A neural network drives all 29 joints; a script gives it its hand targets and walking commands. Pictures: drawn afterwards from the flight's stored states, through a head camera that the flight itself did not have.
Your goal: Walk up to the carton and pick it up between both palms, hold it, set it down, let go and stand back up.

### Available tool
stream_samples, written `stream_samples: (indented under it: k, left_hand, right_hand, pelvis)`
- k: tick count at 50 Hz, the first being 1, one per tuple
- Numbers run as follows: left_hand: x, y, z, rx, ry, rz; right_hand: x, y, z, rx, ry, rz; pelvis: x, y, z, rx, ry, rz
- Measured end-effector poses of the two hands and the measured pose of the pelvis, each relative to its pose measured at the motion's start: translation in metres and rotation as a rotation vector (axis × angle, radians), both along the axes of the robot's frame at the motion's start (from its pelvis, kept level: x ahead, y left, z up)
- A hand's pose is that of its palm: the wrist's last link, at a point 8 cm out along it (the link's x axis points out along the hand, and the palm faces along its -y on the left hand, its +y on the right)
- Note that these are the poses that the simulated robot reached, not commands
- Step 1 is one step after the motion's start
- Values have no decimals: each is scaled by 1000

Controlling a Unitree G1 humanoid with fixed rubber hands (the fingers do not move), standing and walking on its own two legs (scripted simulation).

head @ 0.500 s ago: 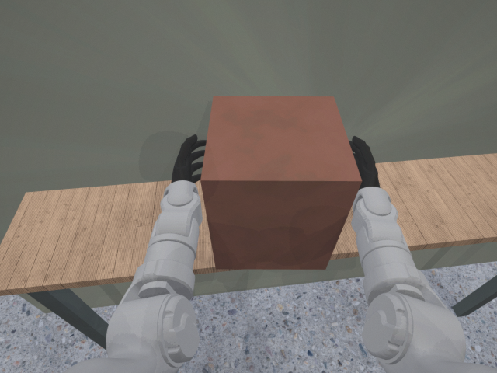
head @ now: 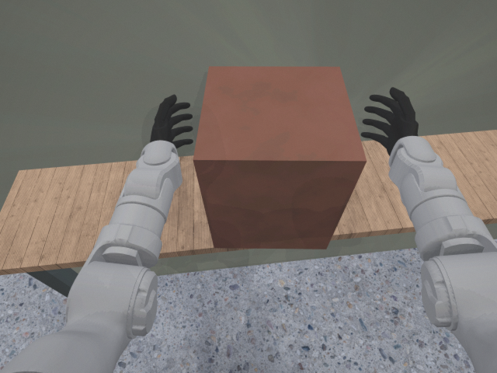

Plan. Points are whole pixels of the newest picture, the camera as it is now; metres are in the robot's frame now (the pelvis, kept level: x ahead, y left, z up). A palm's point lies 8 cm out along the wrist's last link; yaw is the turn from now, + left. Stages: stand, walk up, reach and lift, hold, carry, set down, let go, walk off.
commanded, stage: set down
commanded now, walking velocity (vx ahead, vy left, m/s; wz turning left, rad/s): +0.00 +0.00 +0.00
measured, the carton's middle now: (271, 164) +0.44 +0.01 +0.07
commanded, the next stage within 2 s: none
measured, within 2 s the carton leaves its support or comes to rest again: neither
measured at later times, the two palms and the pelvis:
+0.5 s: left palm (140, 92) +0.44 +0.20 +0.21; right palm (426, 94) +0.46 -0.19 +0.21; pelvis -0.01 -0.01 +0.00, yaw +2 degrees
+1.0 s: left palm (139, 165) +0.37 +0.20 +0.14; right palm (431, 166) +0.39 -0.21 +0.14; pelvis +0.00 +0.00 +0.01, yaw +1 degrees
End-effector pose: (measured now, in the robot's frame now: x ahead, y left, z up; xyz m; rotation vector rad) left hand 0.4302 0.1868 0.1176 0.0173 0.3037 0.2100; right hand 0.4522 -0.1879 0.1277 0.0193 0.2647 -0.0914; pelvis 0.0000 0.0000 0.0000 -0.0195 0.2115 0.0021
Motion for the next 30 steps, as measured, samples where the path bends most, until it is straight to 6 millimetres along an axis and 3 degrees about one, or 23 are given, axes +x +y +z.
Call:
stream_samples:
  k: [8,16,30]
  left_hand:
    - [3,4,35,-15,-19,-23]
    - [7,5,71,-13,-38,-38]
    - [3,17,103,-7,-48,-37]
  right_hand:
    - [0,-17,29,23,-14,15]
    - [2,-12,59,27,-25,36]
    - [1,-6,91,34,-40,33]
  pelvis:
    - [-4,-8,0,15,13,10]
    - [-7,-13,1,23,-2,18]
    - [-6,-10,4,16,-52,36]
